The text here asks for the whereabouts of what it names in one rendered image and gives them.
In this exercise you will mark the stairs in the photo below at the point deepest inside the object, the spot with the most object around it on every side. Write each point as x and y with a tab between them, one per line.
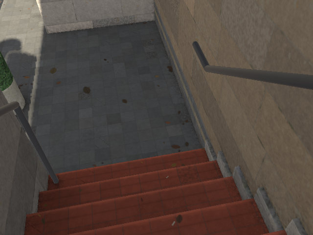
175	194

